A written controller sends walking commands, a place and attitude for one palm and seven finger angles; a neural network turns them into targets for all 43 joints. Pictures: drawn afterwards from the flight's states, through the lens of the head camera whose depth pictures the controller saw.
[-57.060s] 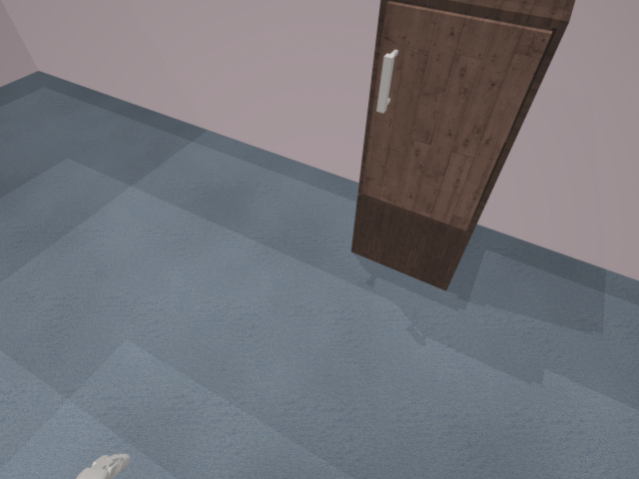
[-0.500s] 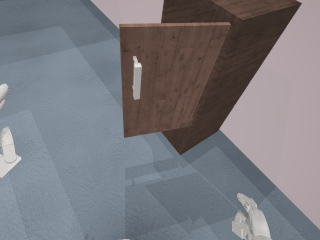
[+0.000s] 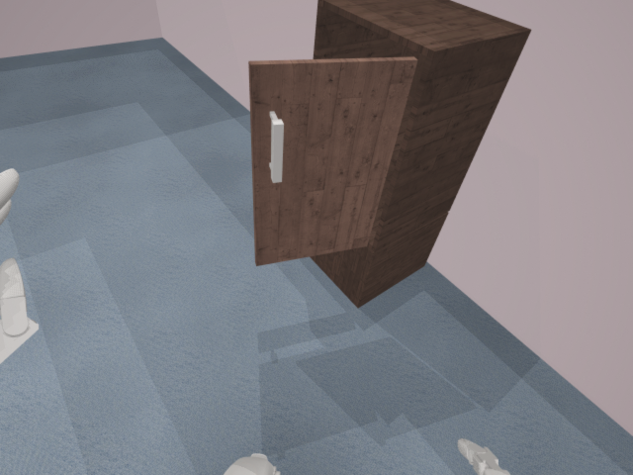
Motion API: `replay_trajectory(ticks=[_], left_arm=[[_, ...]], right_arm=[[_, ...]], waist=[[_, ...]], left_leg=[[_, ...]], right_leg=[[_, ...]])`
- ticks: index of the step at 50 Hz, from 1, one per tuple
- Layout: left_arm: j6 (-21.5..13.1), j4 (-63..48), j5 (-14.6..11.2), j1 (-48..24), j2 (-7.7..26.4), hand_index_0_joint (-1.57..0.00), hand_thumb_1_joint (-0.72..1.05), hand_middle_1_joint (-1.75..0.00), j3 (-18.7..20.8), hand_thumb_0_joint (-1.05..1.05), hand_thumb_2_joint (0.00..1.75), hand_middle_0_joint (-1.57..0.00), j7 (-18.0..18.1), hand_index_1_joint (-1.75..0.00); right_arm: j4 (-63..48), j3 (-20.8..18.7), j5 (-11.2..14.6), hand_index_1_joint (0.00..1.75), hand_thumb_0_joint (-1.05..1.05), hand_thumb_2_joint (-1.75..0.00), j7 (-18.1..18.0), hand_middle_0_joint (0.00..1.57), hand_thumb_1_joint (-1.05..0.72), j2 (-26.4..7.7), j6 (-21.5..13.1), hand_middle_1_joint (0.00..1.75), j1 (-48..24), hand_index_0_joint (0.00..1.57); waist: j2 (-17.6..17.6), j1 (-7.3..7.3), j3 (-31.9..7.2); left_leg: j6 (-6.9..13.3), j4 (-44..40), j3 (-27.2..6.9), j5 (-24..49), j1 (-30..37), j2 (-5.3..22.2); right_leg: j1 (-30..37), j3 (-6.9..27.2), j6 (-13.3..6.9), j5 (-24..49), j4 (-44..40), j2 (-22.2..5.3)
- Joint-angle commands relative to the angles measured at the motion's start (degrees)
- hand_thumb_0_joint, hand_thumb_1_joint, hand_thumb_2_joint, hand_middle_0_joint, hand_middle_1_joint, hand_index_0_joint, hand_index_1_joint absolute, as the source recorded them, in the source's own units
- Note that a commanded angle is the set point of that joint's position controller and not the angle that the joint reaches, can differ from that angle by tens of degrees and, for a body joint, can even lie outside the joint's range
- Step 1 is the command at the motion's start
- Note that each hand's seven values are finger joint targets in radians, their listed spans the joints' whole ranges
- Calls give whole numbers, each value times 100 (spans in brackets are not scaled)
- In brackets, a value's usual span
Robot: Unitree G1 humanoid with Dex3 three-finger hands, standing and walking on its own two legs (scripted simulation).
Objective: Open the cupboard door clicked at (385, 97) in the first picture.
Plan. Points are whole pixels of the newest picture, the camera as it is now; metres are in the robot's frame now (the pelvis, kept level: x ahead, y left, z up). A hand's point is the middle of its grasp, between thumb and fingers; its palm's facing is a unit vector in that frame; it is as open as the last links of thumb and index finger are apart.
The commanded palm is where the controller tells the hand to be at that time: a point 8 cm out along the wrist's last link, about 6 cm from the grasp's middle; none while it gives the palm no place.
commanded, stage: stop stepping back and stand still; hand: left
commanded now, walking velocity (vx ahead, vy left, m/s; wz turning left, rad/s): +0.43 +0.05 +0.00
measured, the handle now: (274, 147) +0.75 +0.17 +0.01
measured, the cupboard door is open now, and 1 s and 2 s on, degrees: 71 71 71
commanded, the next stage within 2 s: let the arm hang, fingers relaxed in 1.60 s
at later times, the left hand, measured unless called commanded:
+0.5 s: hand (32, 331) +0.16 +0.26 +0.20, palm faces +0.48 -0.66 -0.58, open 7.4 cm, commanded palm +0.12 +0.28 +0.18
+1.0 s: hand (44, 302) +0.20 +0.28 +0.18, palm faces +0.43 -0.74 -0.53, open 7.4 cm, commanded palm +0.14 +0.30 +0.18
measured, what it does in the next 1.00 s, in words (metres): steps on the spot: left foot, then right foot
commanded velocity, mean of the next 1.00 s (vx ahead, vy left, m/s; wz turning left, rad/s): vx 0.05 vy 0.02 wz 0.00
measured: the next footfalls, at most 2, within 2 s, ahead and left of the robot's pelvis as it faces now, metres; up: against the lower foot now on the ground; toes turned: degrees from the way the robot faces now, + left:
left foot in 0.14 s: +0.07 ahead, +0.15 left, +0.00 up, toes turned +8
right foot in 0.40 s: +0.03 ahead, -0.07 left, +0.00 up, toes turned -5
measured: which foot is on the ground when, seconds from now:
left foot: up 0.00-0.12, down 0.14-0.40, up 0.42-0.80, down 0.82-1.00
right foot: down 0.00-0.18, up 0.20-0.38, down 0.40-1.00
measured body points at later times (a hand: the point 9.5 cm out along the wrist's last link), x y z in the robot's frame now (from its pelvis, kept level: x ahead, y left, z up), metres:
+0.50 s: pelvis -0.02 -0.01 +0.00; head -0.02 -0.05 +0.45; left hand +0.13 +0.29 +0.23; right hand +0.12 -0.23 -0.12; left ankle +0.00 +0.13 -0.67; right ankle -0.01 -0.07 -0.73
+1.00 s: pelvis +0.00 +0.01 +0.01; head +0.02 +0.00 +0.45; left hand +0.17 +0.32 +0.21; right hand +0.18 -0.23 -0.07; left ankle +0.01 +0.11 -0.73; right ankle -0.01 -0.07 -0.73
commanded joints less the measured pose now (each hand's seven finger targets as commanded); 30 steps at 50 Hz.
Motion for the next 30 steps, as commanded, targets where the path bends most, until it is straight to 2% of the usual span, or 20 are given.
replay_trajectory(ticks=[1,4,5,6,7,8,9,11,12,14,16,18,19,20,21,22,23,26,28,30], left_arm=[[-164,1026,122,-1450,511,-20,90,-30,397,0,90,-20,152,-30],[-132,1573,243,-1951,176,-20,90,-30,-145,0,90,-20,166,-30],[-152,1368,241,-1989,124,-20,90,-30,-264,0,90,-20,164,-30],[-211,877,230,-2033,171,-20,90,-30,-241,0,90,-20,175,-30],[-296,480,197,-1844,318,-20,90,-30,-80,0,90,-20,184,-30],[-429,31,189,-1839,445,-20,90,-30,79,0,90,-20,196,-30],[-523,-181,241,-1612,732,-20,90,-30,314,0,90,-20,159,-30],[-486,-805,249,-1291,805,-20,90,-30,517,0,90,-20,146,-30],[-510,-1157,228,-1169,1075,-20,90,-30,760,0,90,-20,163,-30],[-486,-1108,177,-298,875,-20,90,-30,857,0,90,-20,247,-30],[-474,-868,187,-20,837,-20,90,-30,993,0,90,-20,299,-30],[-455,-175,196,-12,755,-20,90,-30,1047,0,90,-20,316,-30],[-411,249,222,-114,633,-20,90,-30,965,0,90,-20,304,-30],[-329,607,232,-272,676,-20,90,-30,935,0,90,-20,284,-30],[-285,835,167,-557,654,-20,90,-30,803,0,90,-20,255,-30],[-362,1120,184,-876,509,-20,90,-30,747,0,90,-20,238,-30],[-418,1537,220,-747,373,-20,90,-30,614,0,90,-20,182,-30],[-518,1994,238,-1000,51,-20,90,-30,138,0,90,-20,85,-30],[-550,1811,285,-1552,-39,-20,90,-30,-193,0,90,-20,114,-30],[-586,1326,323,-1791,39,-20,90,-30,-292,0,90,-20,168,-30]], right_arm=[[-865,-295,145,30,0,-90,-314,20,-90,-782,-360,30,-867,20],[-772,-295,104,30,0,-90,-454,20,-90,-865,-513,30,-710,20],[-834,-333,89,30,0,-90,-481,20,-90,-948,-553,30,-617,20],[-908,-387,97,30,0,-90,-479,20,-90,-1073,-601,30,-496,20],[-1015,-401,136,30,0,-90,-461,20,-90,-1122,-648,30,-501,20],[-1070,-372,93,30,0,-90,-382,20,-90,-1058,-680,30,-445,20],[-935,-324,-6,30,0,-90,-347,20,-90,-902,-738,30,-444,20],[-867,-377,13,30,0,-90,-216,20,-90,-878,-849,30,-503,20],[-850,-382,48,30,0,-90,-185,20,-90,-891,-918,30,-542,20],[-887,-326,59,30,0,-90,-138,20,-90,-796,-940,30,-634,20],[-1006,-320,50,30,0,-90,-125,20,-90,-794,-870,30,-634,20],[-1071,-347,52,30,0,-90,-174,20,-90,-804,-717,30,-655,20],[-1038,-385,50,30,0,-90,-185,20,-90,-778,-630,30,-643,20],[-1062,-427,76,30,0,-90,-175,20,-90,-731,-530,30,-655,20],[-1115,-438,83,30,0,-90,-197,20,-90,-820,-530,30,-755,20],[-978,-460,60,30,0,-90,-170,20,-90,-892,-548,30,-725,20],[-800,-457,77,30,0,-90,-137,20,-90,-875,-538,30,-482,20],[-702,-382,137,30,0,-90,-141,20,-90,-846,-436,30,-625,20],[-760,-378,159,30,0,-90,-190,20,-90,-873,-475,30,-837,20],[-833,-399,146,30,0,-90,-224,20,-90,-908,-565,30,-934,20]], waist=[[346,-360,1081],[57,-330,1087],[107,-367,1029],[650,-445,802],[1437,-452,473],[1610,-441,273],[1351,-436,142],[872,-359,240],[1038,-283,99],[1859,-244,-119],[2246,-245,-50],[1809,-249,22],[1002,-232,229],[-669,-230,429],[-1305,-218,711],[-834,-323,759],[-691,-459,716],[-421,-437,496],[-413,-392,532],[-626,-294,430]], left_leg=[[243,-1065,157,-255,891,496],[402,-2306,748,-379,2303,112],[491,-2564,554,-438,2671,158],[781,-3091,-265,-684,3083,572],[1193,-3371,-1604,-75,3716,1405],[1631,-3680,-2754,931,3947,2108],[1694,-4032,-3007,641,3381,2214],[1559,-4118,-2251,617,2450,2064],[1347,-4090,-1596,661,2236,1804],[1057,-4051,-666,155,1946,1498],[845,-4170,-296,-1053,1298,1351],[611,-3668,-29,-2109,545,1154],[449,-2675,291,-2100,242,813],[258,-798,512,-1913,-65,235],[210,544,39,-1647,-425,56],[214,998,-263,-1172,-279,175],[182,1120,-311,-653,-210,231],[89,828,-22,191,139,255],[159,232,142,258,449,198],[254,-464,302,172,788,89]], right_leg=[[-1543,944,-545,-251,-930,-1756],[-1938,501,-270,-682,-353,-1338],[-2013,486,-158,-321,118,-1192],[-2179,364,54,342,1115,-951],[-2687,-85,398,517,2221,-530],[-3062,-73,505,-746,3108,-297],[-2834,220,383,-1164,3756,-387],[-2208,333,403,-806,3560,-597],[-1817,155,426,-379,3230,-599],[-1155,-197,441,-222,2529,-498],[-423,-535,393,-230,1892,-378],[378,-624,299,-162,1103,-366],[351,-40,137,-348,441,-591],[-292,2017,-337,-1561,-782,-1589],[-894,3602,-697,-1873,-1607,-2606],[-1205,3436,-416,-1655,-1674,-2551],[-1080,2842,-199,-931,-1427,-2334],[-786,1059,186,1311,-829,-1758],[-727,619,440,1820,-808,-1657],[-525,600,581,1985,-882,-1629]])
